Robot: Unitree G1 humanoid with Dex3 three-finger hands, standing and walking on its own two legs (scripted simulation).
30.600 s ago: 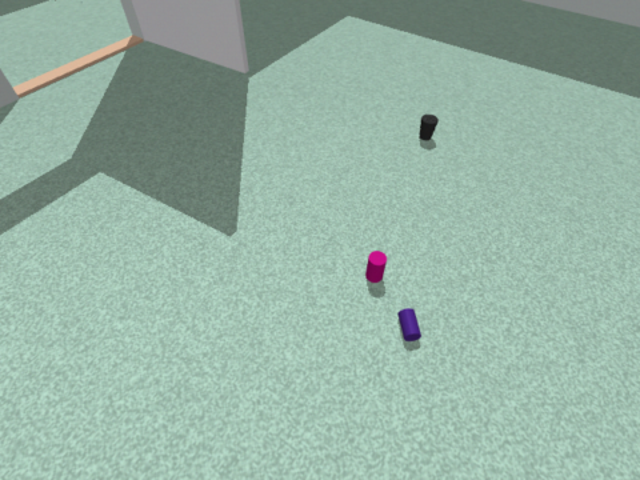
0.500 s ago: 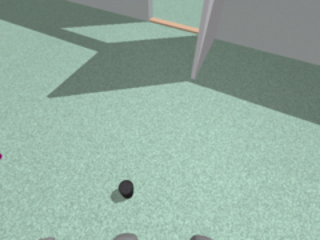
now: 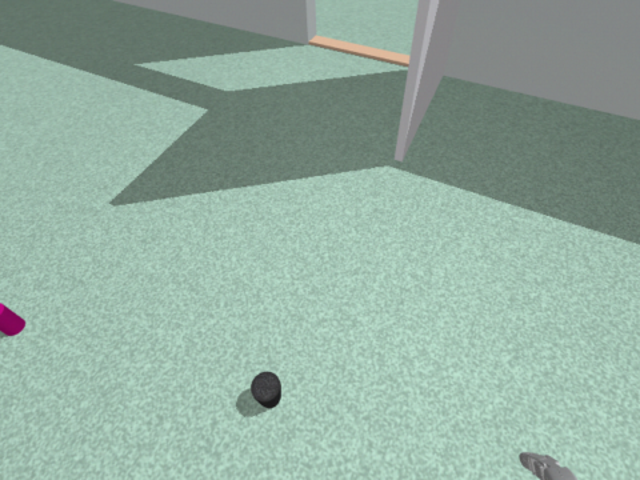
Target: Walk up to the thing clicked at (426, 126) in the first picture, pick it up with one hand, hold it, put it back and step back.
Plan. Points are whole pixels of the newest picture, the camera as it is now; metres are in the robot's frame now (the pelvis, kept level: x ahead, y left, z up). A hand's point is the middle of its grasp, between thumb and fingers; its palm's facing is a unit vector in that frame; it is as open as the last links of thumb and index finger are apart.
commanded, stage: walk up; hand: left
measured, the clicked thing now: (268, 392) +0.42 +0.21 -0.72
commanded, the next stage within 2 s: stand in 0.90 s
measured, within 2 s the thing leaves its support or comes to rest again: neither
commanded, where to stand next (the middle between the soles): +0.03 +0.00 m, yaw -3 degrees
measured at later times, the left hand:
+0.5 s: hand out of the picture +0.10 +0.25 -0.15, palm faces -0.05 -0.94 -0.34, open 7.4 cm
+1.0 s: hand out of the picture +0.08 +0.26 -0.15, palm faces -0.03 -0.93 -0.35, open 7.4 cm
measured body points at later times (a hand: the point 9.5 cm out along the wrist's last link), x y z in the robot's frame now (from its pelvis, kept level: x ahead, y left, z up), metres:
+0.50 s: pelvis +0.00 +0.01 +0.01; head +0.01 +0.00 +0.46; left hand +0.10 +0.30 -0.12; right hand +0.06 -0.30 -0.13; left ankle +0.01 +0.13 -0.74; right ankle +0.01 -0.14 -0.74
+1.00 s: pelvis +0.00 +0.01 +0.01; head +0.01 +0.00 +0.46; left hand +0.08 +0.31 -0.12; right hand +0.08 -0.29 -0.13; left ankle +0.01 +0.13 -0.74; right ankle +0.01 -0.14 -0.74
